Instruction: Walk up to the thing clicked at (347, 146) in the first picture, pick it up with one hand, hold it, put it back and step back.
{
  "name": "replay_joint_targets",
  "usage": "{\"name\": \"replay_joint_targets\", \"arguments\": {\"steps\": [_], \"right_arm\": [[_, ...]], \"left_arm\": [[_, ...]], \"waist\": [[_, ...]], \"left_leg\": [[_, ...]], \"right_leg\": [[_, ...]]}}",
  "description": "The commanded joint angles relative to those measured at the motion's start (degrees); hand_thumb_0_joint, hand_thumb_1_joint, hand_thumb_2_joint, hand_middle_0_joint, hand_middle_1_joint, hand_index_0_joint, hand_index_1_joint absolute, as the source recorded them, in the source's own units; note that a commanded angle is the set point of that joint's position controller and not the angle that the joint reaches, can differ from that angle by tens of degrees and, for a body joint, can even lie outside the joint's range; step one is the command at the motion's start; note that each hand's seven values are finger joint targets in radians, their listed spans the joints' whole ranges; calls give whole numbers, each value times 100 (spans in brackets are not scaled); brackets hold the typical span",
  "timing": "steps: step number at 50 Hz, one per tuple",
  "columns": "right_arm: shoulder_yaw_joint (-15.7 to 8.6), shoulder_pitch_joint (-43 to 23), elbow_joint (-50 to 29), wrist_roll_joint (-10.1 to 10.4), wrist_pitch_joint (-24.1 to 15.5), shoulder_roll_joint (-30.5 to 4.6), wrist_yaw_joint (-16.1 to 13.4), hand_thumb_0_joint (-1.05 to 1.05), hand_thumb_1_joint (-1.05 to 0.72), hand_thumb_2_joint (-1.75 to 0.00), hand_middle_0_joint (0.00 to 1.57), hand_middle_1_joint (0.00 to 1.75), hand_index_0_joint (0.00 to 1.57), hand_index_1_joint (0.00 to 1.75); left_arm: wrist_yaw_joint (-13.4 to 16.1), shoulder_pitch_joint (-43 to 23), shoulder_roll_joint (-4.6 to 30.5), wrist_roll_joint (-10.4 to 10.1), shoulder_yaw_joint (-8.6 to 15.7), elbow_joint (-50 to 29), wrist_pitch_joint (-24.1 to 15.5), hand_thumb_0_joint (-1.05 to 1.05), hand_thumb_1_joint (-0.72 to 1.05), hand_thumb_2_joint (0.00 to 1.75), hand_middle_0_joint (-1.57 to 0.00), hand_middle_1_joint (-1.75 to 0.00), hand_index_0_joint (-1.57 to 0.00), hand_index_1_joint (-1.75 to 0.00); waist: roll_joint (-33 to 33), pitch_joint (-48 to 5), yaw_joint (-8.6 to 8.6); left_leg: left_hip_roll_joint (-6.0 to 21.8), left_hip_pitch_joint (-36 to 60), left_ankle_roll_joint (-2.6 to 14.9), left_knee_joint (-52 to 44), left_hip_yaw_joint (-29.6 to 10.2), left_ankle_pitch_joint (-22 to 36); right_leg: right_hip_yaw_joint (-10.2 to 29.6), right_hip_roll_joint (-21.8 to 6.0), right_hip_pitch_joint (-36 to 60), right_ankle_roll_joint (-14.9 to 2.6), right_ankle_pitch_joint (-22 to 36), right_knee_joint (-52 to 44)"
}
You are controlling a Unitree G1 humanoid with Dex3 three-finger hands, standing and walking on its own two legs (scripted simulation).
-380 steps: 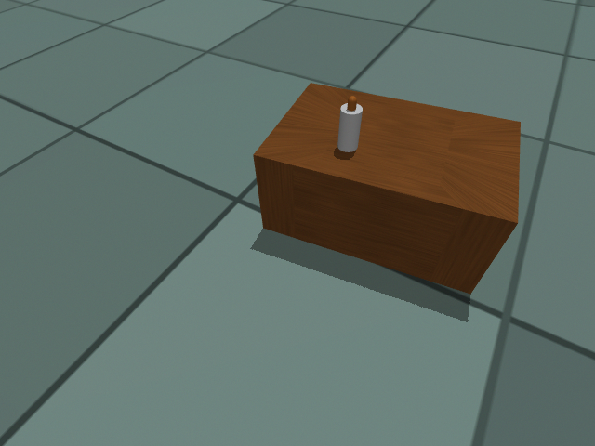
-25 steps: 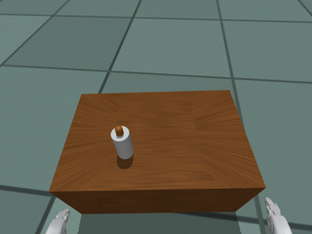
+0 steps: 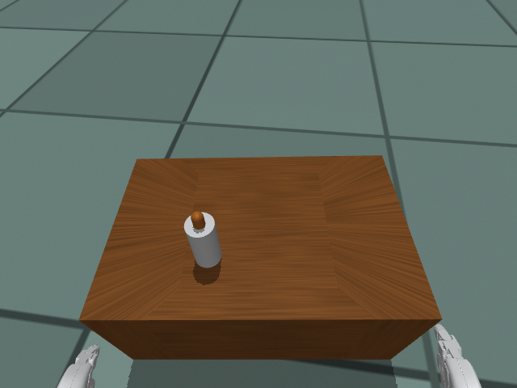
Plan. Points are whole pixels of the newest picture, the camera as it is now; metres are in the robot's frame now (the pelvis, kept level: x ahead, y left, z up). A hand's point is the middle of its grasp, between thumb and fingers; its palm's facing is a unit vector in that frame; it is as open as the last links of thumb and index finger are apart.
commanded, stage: go down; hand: left
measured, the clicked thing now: (202, 236) +0.52 +0.17 -0.23
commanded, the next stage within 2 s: approach in 1.74 s
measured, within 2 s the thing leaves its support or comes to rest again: neither
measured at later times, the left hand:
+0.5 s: hand (88, 289) +0.30 +0.30 -0.02, palm faces +0.13 -0.98 -0.18, open 17.6 cm
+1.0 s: hand (74, 240) +0.37 +0.34 +0.01, palm faces +0.13 -0.99 -0.08, open 17.5 cm
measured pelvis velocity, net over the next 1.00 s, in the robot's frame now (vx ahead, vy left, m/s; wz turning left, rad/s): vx -0.04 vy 0.00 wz -0.03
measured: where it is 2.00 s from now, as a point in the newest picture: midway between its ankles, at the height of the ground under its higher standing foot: outside the picture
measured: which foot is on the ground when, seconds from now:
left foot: down 0.00-1.00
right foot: down 0.00-1.00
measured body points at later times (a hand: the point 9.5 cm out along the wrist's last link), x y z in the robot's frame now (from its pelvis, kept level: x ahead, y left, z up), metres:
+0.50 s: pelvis -0.03 -0.01 -0.01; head +0.02 +0.00 +0.44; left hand +0.29 +0.35 +0.00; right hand +0.11 -0.27 -0.06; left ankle -0.04 +0.11 -0.71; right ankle +0.00 -0.13 -0.71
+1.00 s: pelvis -0.04 +0.00 -0.03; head +0.06 +0.03 +0.41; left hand +0.36 +0.39 +0.02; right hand +0.11 -0.25 -0.07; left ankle -0.04 +0.11 -0.71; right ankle +0.00 -0.13 -0.71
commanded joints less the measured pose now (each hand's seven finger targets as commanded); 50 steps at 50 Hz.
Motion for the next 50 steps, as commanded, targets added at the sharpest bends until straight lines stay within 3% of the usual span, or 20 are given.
{"name": "replay_joint_targets", "arguments": {"steps": [1,7,8,12,13,14,16,18,20,22,23,26,30,33,34,35,43,44,47,50], "right_arm": [[-281,-76,-1078,43,-324,-749,-120,0,48,-6,5,5,5,5],[192,233,-1754,93,-473,-495,-244,0,48,-6,5,5,5,5],[104,47,-1830,104,-503,-579,-283,0,48,-6,5,5,5,5],[37,588,-1524,104,-546,-682,-325,0,51,-5,5,5,5,5],[-2,549,-1544,113,-578,-736,-317,0,52,-5,5,5,5,5],[-27,626,-1488,109,-596,-792,-307,0,52,-5,5,5,5,5],[111,469,-1359,126,-640,-691,-240,0,53,-5,5,5,5,5],[-59,276,-1473,121,-716,-903,-204,0,56,-4,5,5,5,5],[141,188,-1581,137,-745,-788,-144,0,57,-4,5,5,5,5],[22,61,-1673,142,-736,-934,-135,0,56,-4,5,5,5,5],[151,-17,-1521,148,-712,-811,-112,0,57,-4,5,5,5,5],[-43,-155,-1889,131,-715,-1105,-132,0,58,-4,5,5,5,5],[177,22,-1790,109,-655,-909,-125,0,58,-4,5,5,5,5],[287,65,-1598,67,-629,-871,-129,0,59,-4,5,5,5,5],[202,118,-1567,65,-634,-957,-141,0,58,-4,5,5,5,5],[200,148,-1472,43,-628,-993,-144,0,58,-4,5,5,5,5],[268,161,-1629,15,-636,-1015,-156,0,57,-4,5,5,5,5],[206,234,-1639,12,-621,-1118,-148,0,57,-4,5,5,5,5],[318,272,-1754,0,-600,-997,-104,0,57,-4,5,5,5,5],[199,201,-1803,-1,-577,-1103,-92,0,57,-4,5,5,5,5]], "left_arm": [[-28,-543,1191,2,639,-912,-349,0,-54,8,-6,-5,-5,-7],[-219,-1728,1751,-90,1073,-653,-739,0,-54,8,-6,-6,-5,-7],[-260,-2055,1881,-124,1166,-567,-846,0,-52,9,-6,-5,-5,-7],[-606,-2919,2453,-271,1484,240,-1201,0,-58,7,-6,-5,-5,-7],[-725,-3276,2470,-286,1415,520,-1281,0,-59,7,-6,-6,-6,-7],[-840,-3378,2599,-319,1533,844,-1350,0,-60,5,-6,-5,-6,-6],[-1112,-3628,2506,-392,1436,1575,-1518,0,-61,4,-6,-5,-7,-5],[-1332,-4083,2792,-445,1587,1998,-1800,0,-61,2,-6,-5,-7,-4],[-1525,-4416,2993,-504,1646,2375,-2049,0,-61,2,-6,-5,-8,-4],[-1664,-4718,3194,-561,1789,2785,-2302,0,-61,2,-5,-5,-7,-4],[-1735,-4858,3323,-573,1868,3026,-2438,0,-61,2,-5,-5,-7,-4],[-1857,-5080,3699,-626,2107,3524,-2786,0,-61,4,-4,-6,-6,-4],[-2038,-5876,4110,-661,2312,3519,-3176,0,-56,6,-4,-5,-5,-4],[-2148,-6041,4283,-653,2367,3823,-3329,0,-55,6,-4,-4,-5,-3],[-2186,-6249,4331,-659,2349,3807,-3378,0,-55,6,-4,-4,-5,-3],[-2203,-6402,4523,-665,2454,3694,-3448,0,-55,6,-4,-3,-5,-3],[-2437,-6743,4585,-716,2467,4145,-3592,0,-55,6,-4,-3,-5,-3],[-2452,-6907,4827,-730,2592,3954,-3630,0,-57,6,-4,-4,-5,-3],[-2509,-6626,4653,-717,2547,4363,-3588,0,-56,6,-4,-4,-5,-4],[-2526,-6643,4784,-712,2597,4242,-3581,0,-57,6,-4,-3,-5,-3]], "waist": [[49,-638,-36],[65,-1102,-174],[78,-1005,-150],[383,-934,-252],[389,-889,-313],[344,-882,-291],[419,-630,-244],[299,-979,-196],[436,-1034,-107],[160,-1268,-127],[239,-1180,-34],[-14,-1360,-134],[357,-1769,-170],[638,-1770,-246],[689,-1790,-375],[835,-1920,-325],[774,-2174,-574],[880,-2392,-524],[840,-2330,-481],[793,-2491,-477]], "left_leg": [[-159,6,-43,-531,-23,1853],[-140,191,0,-377,-69,2073],[-141,115,-10,-378,-65,2027],[-161,91,-15,-344,-21,1815],[-168,88,-1,-375,-25,1707],[-145,47,-2,-382,-48,1720],[-160,-77,8,-395,-29,1571],[-112,-118,1,-332,-90,1683],[-85,-204,-17,-352,-104,1645],[-70,-259,7,-300,-122,1770],[-94,-445,11,-261,-98,1645],[-92,-595,50,-223,-90,1294],[-94,-563,27,-108,-90,1362],[-98,-630,-3,8,-74,1401],[-71,-551,-7,41,-95,1408],[-55,-468,-37,100,-106,1545],[-18,-563,-5,419,-117,1703],[14,-439,-35,452,-163,1920],[34,-474,-58,578,-181,2305],[24,-529,-47,660,-160,2471]], "right_leg": [[88,156,717,-182,1347,-398],[155,115,876,-162,1674,-268],[174,101,825,-158,1622,-260],[220,82,642,-168,1495,-251],[221,90,601,-168,1419,-270],[207,106,520,-177,1403,-245],[206,113,367,-205,1231,-245],[187,158,350,-226,1261,-137],[179,185,368,-250,1156,-103],[190,203,449,-244,1287,-53],[218,185,363,-247,1163,-39],[244,199,385,-221,920,-21],[297,197,276,-237,993,94],[315,186,79,-247,1033,165],[304,199,-82,-258,1020,189],[294,204,-145,-272,1078,238],[266,224,-471,-262,1196,408],[238,242,-542,-285,1235,462],[206,249,-650,-294,1372,524],[224,251,-513,-281,1601,593]]}}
